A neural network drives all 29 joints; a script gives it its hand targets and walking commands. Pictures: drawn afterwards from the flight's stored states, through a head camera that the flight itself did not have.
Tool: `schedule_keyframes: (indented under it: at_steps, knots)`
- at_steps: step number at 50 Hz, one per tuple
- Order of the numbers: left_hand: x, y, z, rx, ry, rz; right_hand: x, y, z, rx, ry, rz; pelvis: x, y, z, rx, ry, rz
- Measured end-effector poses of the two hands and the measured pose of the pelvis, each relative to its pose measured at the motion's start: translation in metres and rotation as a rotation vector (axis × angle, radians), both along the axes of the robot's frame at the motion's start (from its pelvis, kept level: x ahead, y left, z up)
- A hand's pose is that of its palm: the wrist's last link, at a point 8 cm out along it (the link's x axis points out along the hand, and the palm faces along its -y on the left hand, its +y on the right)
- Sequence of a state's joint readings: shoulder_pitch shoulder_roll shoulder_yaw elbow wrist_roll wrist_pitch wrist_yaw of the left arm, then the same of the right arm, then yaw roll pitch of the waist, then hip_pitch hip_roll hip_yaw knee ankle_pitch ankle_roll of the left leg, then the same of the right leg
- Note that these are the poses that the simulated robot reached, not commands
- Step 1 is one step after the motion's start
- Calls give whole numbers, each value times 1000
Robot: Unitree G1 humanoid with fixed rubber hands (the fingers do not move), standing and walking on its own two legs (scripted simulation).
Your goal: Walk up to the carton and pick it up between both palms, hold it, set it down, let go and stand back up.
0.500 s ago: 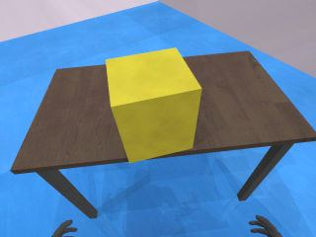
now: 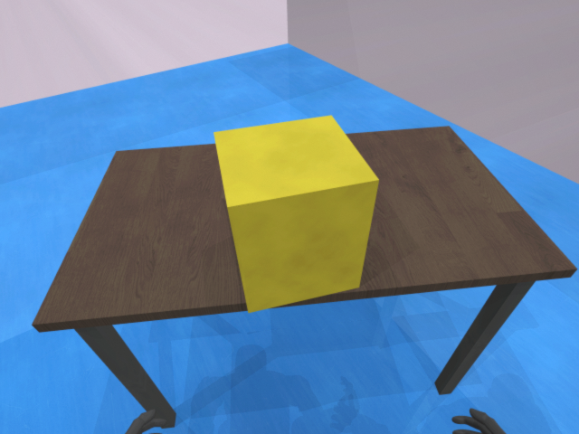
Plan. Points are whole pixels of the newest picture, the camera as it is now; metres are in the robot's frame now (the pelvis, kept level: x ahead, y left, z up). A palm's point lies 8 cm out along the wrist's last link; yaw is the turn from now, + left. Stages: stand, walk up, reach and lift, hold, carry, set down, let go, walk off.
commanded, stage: reach and lift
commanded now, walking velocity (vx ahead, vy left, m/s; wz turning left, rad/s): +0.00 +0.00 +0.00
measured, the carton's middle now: (290, 213) +0.49 +0.00 +0.06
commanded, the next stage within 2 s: none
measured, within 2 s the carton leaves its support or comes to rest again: neither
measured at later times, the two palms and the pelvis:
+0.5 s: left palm out of the picture +0.14 +0.18 -0.02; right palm out of the picture +0.14 -0.28 -0.04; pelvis -0.01 -0.02 +0.00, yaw +0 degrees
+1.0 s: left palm (172, 402) +0.19 +0.16 +0.02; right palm (513, 404) +0.18 -0.26 +0.01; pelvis -0.01 -0.02 +0.00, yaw +0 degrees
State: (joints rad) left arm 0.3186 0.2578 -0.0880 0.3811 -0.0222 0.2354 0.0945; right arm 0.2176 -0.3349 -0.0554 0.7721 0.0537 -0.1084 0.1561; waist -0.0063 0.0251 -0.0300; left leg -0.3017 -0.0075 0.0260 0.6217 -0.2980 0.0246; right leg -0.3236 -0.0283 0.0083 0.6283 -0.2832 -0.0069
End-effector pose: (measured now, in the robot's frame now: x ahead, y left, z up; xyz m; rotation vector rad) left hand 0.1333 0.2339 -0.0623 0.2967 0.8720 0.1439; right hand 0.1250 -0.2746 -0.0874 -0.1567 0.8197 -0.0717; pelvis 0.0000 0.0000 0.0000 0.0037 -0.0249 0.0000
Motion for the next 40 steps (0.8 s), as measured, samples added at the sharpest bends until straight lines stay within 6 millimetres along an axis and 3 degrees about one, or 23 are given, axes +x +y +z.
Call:
schedule_keyframes:
  at_steps: [15,29,40]
  knots:
    - [-3,-28,21,-31,-118,-3,15,-5,26,44,-166,10,-6,-12,3,15,-1,0]
    - [12,-58,45,-102,-269,9,15,-5,51,85,-289,19,-9,-20,4,26,-6,-1]
    - [27,-70,66,-143,-372,27,30,3,74,128,-389,26,-8,-19,4,25,-5,-1]
